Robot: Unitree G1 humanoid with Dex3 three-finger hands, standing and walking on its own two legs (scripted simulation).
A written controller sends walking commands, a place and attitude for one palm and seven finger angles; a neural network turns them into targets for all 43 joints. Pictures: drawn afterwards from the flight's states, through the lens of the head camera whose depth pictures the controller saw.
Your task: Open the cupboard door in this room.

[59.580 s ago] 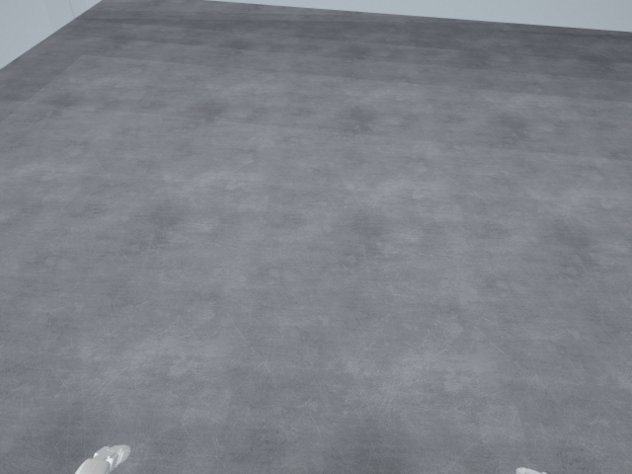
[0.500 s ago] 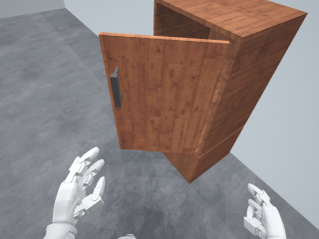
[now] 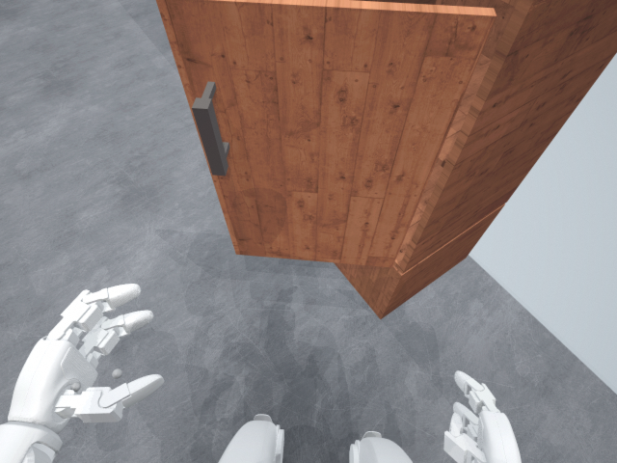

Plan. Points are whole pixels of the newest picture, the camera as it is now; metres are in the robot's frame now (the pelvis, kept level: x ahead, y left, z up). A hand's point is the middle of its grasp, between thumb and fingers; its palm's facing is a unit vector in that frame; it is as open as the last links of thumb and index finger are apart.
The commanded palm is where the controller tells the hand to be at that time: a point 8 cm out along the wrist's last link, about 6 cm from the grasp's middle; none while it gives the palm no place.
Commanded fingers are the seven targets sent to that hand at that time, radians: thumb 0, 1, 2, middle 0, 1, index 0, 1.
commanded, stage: raise the hand with hooked fingers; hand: left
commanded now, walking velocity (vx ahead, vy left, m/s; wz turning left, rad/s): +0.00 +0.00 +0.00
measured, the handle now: (215, 130) +0.55 +0.18 +0.08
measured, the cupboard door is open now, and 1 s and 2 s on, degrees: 50 50 50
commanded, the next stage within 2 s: move the hooked fingers beside the handle in 1.26 s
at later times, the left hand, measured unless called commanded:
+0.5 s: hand (46, 331) +0.24 +0.29 +0.08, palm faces +0.04 -1.00 -0.07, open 13.7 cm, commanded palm +0.22 +0.33 +0.08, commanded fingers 0.00 -0.50 0.30 -0.30 -1.20 -0.30 -1.20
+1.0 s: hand (61, 292) +0.28 +0.29 +0.09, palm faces -0.04 -1.00 -0.04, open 14.0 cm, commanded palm +0.26 +0.34 +0.10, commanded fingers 0.00 -0.50 0.30 -0.30 -1.20 -0.30 -1.20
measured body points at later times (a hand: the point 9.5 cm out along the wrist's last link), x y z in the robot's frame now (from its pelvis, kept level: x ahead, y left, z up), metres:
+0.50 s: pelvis +0.00 +0.03 +0.02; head +0.05 +0.04 +0.46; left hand +0.23 +0.35 +0.09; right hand +0.19 -0.21 -0.04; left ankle +0.02 +0.11 -0.66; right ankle +0.00 -0.10 -0.66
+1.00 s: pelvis +0.00 +0.02 +0.03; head +0.06 +0.03 +0.47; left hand +0.28 +0.34 +0.09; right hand +0.14 -0.24 -0.05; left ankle +0.02 +0.11 -0.66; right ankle +0.00 -0.10 -0.66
